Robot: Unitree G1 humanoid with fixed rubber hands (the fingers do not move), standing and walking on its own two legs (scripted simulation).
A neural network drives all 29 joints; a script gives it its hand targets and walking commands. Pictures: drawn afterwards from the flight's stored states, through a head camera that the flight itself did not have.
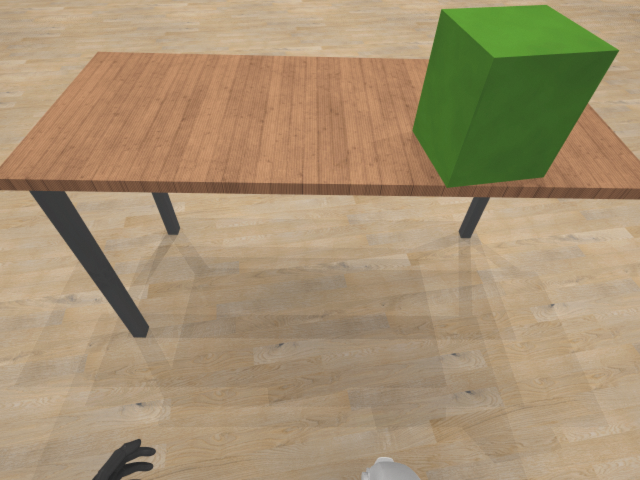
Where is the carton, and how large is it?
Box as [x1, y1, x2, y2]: [412, 5, 618, 187]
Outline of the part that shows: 618,50 547,5 441,9 412,130 447,187 541,177 546,172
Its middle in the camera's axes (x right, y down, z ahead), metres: +0.34 -0.28 +0.74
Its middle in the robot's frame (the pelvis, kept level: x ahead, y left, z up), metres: +0.75 -0.36 +0.10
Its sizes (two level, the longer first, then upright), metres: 0.210 0.200 0.250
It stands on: a table, 0.70 m high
